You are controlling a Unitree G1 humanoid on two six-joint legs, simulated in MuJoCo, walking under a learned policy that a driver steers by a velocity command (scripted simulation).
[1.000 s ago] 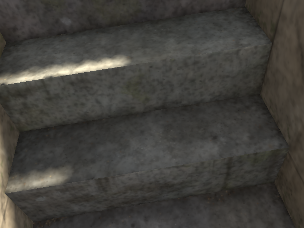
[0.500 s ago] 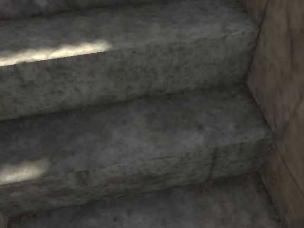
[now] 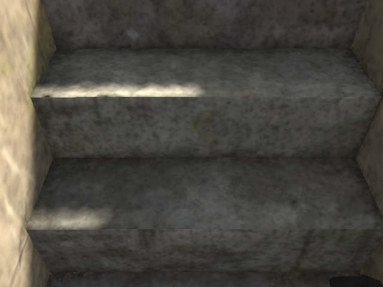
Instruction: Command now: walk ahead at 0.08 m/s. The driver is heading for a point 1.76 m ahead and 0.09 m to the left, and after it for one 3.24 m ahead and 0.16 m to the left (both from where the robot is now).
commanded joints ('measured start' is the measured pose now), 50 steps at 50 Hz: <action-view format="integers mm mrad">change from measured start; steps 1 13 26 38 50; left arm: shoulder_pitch -223 -42 364 -184 -248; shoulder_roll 131 131 43 134 198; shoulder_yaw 18 37 11 2 36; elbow -122 20 75 -300 -327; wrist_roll -36 -65 -26 -189 -40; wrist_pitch -55 11 -30 -41 57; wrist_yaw -57 -6 -111 -11 -11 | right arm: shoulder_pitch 350 42 13 29 441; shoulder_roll -111 -78 -80 29 25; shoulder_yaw -74 -60 -40 -72 -50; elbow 75 202 4 2 264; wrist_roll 19 -1 130 -66 -26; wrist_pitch -45 -158 -70 12 -84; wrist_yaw -5 79 28 98 24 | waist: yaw -202 -18 -97 -38 -72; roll -127 -22 -176 -101 -192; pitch -29 97 280 261 -48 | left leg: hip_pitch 553 218 178 179 19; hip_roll -52 146 -37 142 -119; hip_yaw -10 -252 101 91 3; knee -314 -745 43 -522 657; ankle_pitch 305 -183 -342 203 96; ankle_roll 78 147 -119 -123 -82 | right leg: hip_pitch -62 -607 -80 128 170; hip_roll -149 -69 -97 -198 -206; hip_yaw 158 188 -107 235 240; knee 5 893 -510 -111 -68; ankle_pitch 1172 843 1046 468 955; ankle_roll -65 77 -86 -169 -299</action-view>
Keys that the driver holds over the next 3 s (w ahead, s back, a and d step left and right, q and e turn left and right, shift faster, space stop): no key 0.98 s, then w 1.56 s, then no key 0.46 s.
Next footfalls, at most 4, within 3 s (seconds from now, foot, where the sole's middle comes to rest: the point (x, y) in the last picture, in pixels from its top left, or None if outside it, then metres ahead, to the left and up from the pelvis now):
0.56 right None -0.19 -0.05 -0.89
0.78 left None -0.26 0.15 -0.89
1.18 left None -0.29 0.17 -0.87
1.34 left None -0.40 0.18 -1.07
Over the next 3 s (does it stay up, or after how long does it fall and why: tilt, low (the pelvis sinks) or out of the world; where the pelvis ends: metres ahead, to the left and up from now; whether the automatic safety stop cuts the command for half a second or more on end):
stays up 0.05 0.03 0.04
